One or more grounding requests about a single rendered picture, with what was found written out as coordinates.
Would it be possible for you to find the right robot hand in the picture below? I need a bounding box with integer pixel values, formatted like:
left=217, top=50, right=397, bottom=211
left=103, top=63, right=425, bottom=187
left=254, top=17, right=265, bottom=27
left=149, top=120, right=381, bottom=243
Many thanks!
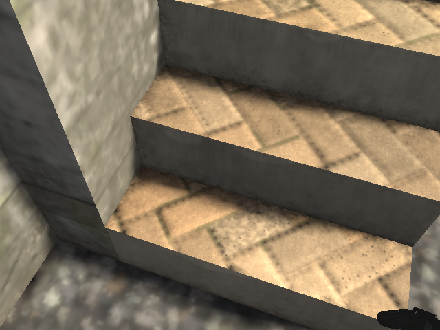
left=377, top=307, right=440, bottom=330

